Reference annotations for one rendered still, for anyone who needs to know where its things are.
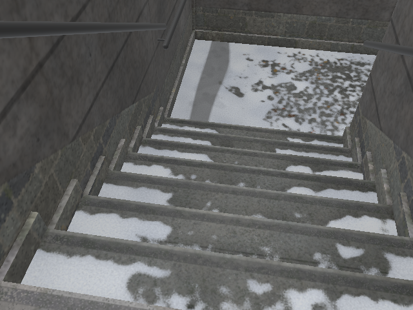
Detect stairs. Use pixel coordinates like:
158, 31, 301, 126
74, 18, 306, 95
21, 117, 413, 310

